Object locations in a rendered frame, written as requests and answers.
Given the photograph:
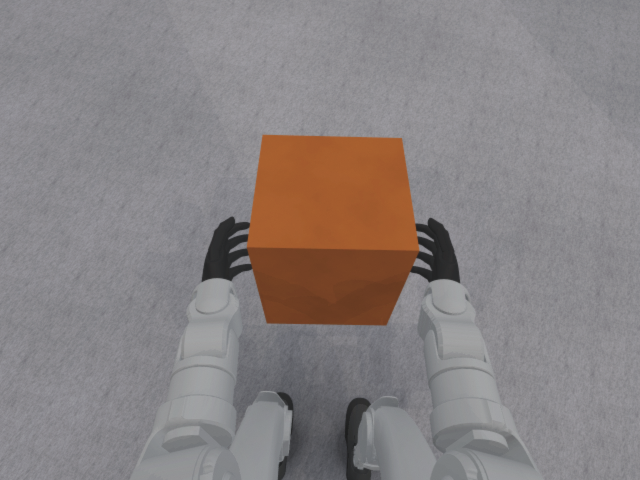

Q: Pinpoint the carton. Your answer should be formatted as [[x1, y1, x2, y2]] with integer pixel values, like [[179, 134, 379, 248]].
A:
[[247, 135, 419, 326]]

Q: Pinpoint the robot right hand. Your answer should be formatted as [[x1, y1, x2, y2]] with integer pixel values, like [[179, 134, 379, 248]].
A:
[[410, 218, 460, 283]]

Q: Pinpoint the right robot thigh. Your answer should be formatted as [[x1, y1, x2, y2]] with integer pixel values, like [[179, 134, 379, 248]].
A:
[[361, 406, 437, 480]]

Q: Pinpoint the robot left hand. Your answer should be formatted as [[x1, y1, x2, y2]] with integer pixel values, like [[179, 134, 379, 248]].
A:
[[202, 217, 252, 282]]

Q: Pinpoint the robot right upper arm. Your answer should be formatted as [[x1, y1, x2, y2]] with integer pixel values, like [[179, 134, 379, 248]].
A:
[[430, 448, 543, 480]]

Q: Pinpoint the robot left upper arm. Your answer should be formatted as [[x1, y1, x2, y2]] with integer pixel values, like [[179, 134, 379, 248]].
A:
[[130, 444, 241, 480]]

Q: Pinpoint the robot right forearm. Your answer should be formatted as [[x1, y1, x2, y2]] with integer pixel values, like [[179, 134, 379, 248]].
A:
[[417, 279, 544, 480]]

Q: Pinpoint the robot left forearm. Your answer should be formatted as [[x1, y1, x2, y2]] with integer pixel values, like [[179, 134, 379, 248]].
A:
[[130, 278, 243, 479]]

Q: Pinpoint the left robot shin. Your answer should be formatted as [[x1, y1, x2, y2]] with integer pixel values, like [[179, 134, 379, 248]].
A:
[[245, 391, 285, 462]]

